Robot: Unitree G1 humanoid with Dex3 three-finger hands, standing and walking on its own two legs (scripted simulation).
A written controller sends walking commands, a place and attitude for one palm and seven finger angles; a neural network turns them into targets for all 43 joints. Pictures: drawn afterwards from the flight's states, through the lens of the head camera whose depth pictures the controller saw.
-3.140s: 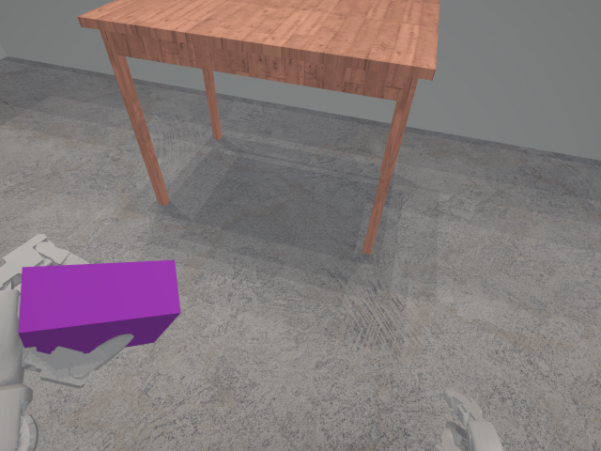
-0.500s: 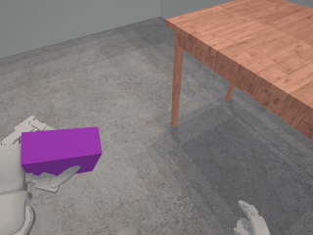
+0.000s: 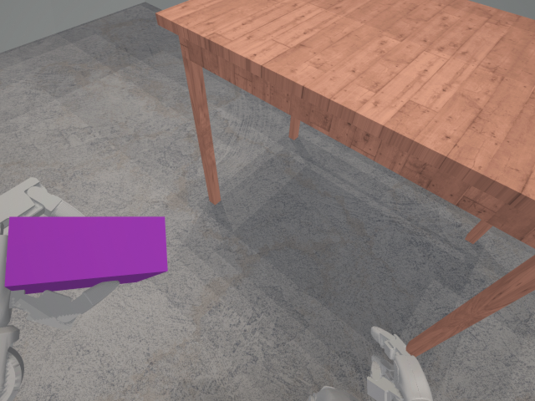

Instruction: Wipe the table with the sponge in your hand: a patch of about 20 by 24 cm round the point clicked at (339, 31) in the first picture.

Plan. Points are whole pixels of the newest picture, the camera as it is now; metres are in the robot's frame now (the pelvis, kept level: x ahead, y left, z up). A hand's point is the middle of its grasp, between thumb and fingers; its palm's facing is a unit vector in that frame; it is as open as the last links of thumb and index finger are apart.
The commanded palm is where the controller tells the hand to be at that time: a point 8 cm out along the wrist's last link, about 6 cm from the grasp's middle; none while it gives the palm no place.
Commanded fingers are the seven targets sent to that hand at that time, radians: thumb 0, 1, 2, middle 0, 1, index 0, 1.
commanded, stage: turn to face it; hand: left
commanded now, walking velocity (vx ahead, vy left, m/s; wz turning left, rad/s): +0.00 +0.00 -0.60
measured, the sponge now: (109, 256) +0.23 +0.20 +0.16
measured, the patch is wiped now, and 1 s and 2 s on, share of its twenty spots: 0.00 0.00 0.00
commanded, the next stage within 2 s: take the last steps up to it in 1.62 s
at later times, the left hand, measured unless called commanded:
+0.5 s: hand (246, 272) +0.21 +0.05 +0.19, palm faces +0.18 -0.82 -0.54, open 9.4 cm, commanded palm +0.17 +0.10 +0.18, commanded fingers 0.00 0.10 1.30 -1.20 -1.60 -1.20 -1.60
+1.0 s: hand (492, 393) +0.13 -0.15 +0.18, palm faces -0.09 -0.86 -0.50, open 9.4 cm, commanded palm +0.10 -0.07 +0.18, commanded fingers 0.00 0.10 1.30 -1.20 -1.60 -1.20 -1.60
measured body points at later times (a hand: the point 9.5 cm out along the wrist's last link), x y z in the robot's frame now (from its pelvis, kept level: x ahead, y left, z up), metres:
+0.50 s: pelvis -0.06 -0.12 +0.00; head -0.04 -0.17 +0.45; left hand +0.19 +0.09 +0.22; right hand +0.04 -0.42 -0.11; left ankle -0.04 +0.06 -0.62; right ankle +0.01 -0.13 -0.74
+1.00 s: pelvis -0.19 -0.21 -0.03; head -0.15 -0.27 +0.42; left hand +0.13 -0.11 +0.21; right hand -0.18 -0.50 -0.15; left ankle -0.11 -0.06 -0.66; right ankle -0.17 -0.34 -0.74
